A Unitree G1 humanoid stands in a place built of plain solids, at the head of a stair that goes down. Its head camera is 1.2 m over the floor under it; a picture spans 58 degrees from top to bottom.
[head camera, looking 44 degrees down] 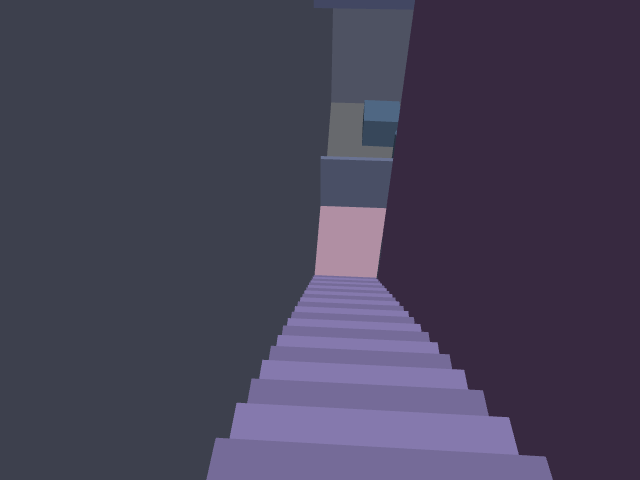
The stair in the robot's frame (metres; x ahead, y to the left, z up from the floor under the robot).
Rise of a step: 0.20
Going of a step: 0.21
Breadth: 1.02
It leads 3 degrees to the right of straight ahead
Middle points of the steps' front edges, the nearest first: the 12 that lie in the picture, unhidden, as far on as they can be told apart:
0.52 -0.18 -0.19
0.73 -0.19 -0.39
0.94 -0.20 -0.59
1.14 -0.22 -0.78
1.35 -0.23 -0.98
1.56 -0.24 -1.17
1.76 -0.25 -1.37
1.97 -0.26 -1.57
2.18 -0.27 -1.76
2.38 -0.28 -1.96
2.59 -0.29 -2.15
2.80 -0.31 -2.35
